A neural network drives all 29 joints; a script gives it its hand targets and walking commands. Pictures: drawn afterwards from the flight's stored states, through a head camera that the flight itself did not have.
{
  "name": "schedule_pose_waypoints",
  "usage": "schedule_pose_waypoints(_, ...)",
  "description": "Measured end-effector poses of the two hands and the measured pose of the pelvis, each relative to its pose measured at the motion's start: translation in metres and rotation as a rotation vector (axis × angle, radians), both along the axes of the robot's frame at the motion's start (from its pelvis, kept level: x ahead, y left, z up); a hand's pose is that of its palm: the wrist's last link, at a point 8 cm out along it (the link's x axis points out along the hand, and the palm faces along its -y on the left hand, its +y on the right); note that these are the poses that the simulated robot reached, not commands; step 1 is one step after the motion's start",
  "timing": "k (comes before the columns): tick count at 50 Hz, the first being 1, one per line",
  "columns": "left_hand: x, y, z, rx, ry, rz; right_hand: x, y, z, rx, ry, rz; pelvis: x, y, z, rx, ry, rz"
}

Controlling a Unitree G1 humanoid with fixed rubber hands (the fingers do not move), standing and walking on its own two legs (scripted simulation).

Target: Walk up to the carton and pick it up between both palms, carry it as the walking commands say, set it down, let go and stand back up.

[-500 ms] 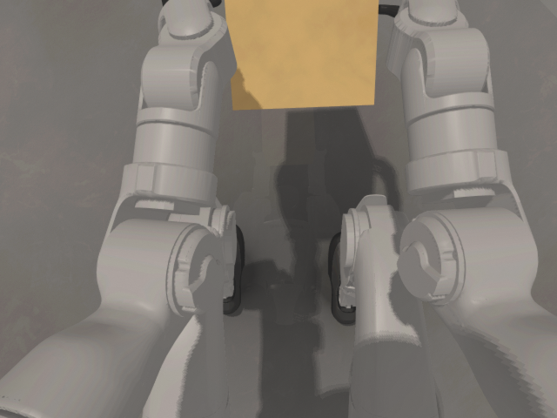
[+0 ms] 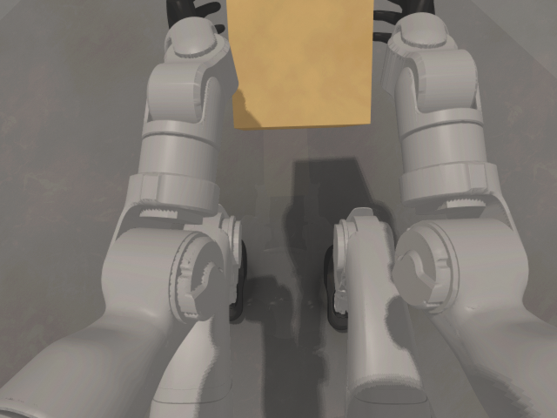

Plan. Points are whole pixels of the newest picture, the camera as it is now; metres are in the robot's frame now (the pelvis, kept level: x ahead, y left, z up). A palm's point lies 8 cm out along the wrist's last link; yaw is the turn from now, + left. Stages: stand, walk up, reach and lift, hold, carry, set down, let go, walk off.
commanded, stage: reach and lift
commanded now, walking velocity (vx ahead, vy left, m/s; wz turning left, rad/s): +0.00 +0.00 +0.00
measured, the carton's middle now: (295, 42) +0.57 +0.00 -0.10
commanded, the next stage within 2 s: none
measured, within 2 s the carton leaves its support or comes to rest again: neither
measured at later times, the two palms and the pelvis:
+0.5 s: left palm (163, 14) +0.51 +0.12 +0.05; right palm (434, 17) +0.51 -0.11 +0.04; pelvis -0.01 +0.00 +0.05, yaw +0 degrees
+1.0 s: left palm (124, 0) +0.48 +0.12 +0.11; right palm out of the picture +0.49 -0.11 +0.11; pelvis +0.00 +0.00 +0.11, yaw +0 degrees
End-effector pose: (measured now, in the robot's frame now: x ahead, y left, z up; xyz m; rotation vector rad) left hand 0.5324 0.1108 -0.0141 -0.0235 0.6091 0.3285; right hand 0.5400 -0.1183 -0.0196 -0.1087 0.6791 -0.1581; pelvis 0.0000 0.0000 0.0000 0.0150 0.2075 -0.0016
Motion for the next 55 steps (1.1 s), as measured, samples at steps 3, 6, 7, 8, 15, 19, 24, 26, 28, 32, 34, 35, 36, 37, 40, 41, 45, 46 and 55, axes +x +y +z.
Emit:
schedule_pose_waypoints(3,-0.003,0.001,0.006,-0.008,0.010,0.004,-0.004,0.001,0.006,0.001,0.010,-0.004,-0.001,0.000,0.007,0.000,-0.006,-0.001)
schedule_pose_waypoints(6,-0.007,0.002,0.010,-0.011,0.019,0.006,-0.008,0.001,0.009,0.001,0.019,-0.003,-0.002,0.000,0.014,0.000,-0.009,-0.001)
schedule_pose_waypoints(7,-0.008,0.002,0.012,-0.011,0.023,0.005,-0.010,0.002,0.010,0.001,0.023,-0.003,-0.002,0.000,0.017,0.000,-0.011,-0.001)
schedule_pose_waypoints(8,-0.010,0.002,0.013,-0.009,0.024,0.004,-0.012,0.002,0.011,0.002,0.025,-0.003,-0.002,0.000,0.019,-0.001,-0.013,-0.002)
schedule_pose_waypoints(15,-0.019,0.002,0.036,0.012,0.017,-0.006,-0.021,0.003,0.033,0.003,0.015,-0.006,-0.004,0.001,0.032,-0.003,-0.047,-0.003)
schedule_pose_waypoints(19,-0.021,0.003,0.049,0.005,0.013,-0.007,-0.024,0.003,0.048,-0.001,0.010,-0.007,-0.005,0.002,0.040,-0.005,-0.064,-0.003)
schedule_pose_waypoints(24,-0.024,0.005,0.063,-0.004,0.012,-0.004,-0.027,0.005,0.062,-0.001,0.009,-0.009,-0.006,0.003,0.051,-0.007,-0.076,-0.004)
schedule_pose_waypoints(26,-0.025,0.006,0.067,-0.005,0.015,-0.003,-0.029,0.006,0.065,0.001,0.013,-0.012,-0.007,0.003,0.055,-0.008,-0.078,-0.004)
schedule_pose_waypoints(28,-0.027,0.007,0.071,-0.007,0.020,-0.004,-0.032,0.007,0.068,-0.002,0.017,-0.009,-0.007,0.004,0.060,-0.009,-0.082,-0.005)
schedule_pose_waypoints(32,-0.035,0.009,0.079,-0.002,0.030,-0.007,-0.039,0.009,0.078,-0.013,0.024,0.002,-0.006,0.004,0.069,-0.011,-0.102,-0.005)
schedule_pose_waypoints(34,-0.039,0.010,0.083,-0.001,0.033,-0.003,-0.040,0.010,0.084,-0.015,0.026,0.003,-0.006,0.005,0.073,-0.011,-0.113,-0.005)
schedule_pose_waypoints(35,-0.040,0.011,0.086,0.005,0.032,-0.003,-0.040,0.011,0.088,-0.015,0.024,0.004,-0.006,0.005,0.075,-0.012,-0.117,-0.005)
schedule_pose_waypoints(36,-0.041,0.011,0.090,0.012,0.028,-0.004,-0.041,0.011,0.092,-0.015,0.020,0.003,-0.006,0.005,0.077,-0.012,-0.121,-0.005)
schedule_pose_waypoints(37,-0.042,0.010,0.094,0.017,0.024,-0.005,-0.041,0.011,0.096,-0.015,0.016,0.003,-0.006,0.005,0.079,-0.013,-0.125,-0.005)
schedule_pose_waypoints(40,-0.043,0.010,0.105,0.017,0.017,-0.005,-0.042,0.011,0.107,-0.015,0.008,0.002,-0.006,0.006,0.085,-0.013,-0.137,-0.006)
schedule_pose_waypoints(41,-0.043,0.010,0.108,0.016,0.018,-0.005,-0.043,0.011,0.110,-0.015,0.009,0.002,-0.007,0.006,0.087,-0.014,-0.141,-0.006)
schedule_pose_waypoints(45,-0.047,0.010,0.117,0.013,0.027,-0.001,-0.047,0.010,0.117,-0.007,0.018,0.002,-0.006,0.006,0.097,-0.014,-0.152,-0.006)
schedule_pose_waypoints(46,-0.049,0.009,0.120,0.013,0.028,0.002,-0.048,0.010,0.119,-0.004,0.019,0.002,-0.006,0.006,0.100,-0.014,-0.155,-0.006)
schedule_pose_waypoints(55,-0.062,0.006,0.141,0.020,0.042,0.007,-0.059,0.006,0.142,-0.005,0.028,0.008,-0.003,0.004,0.121,-0.012,-0.196,-0.007)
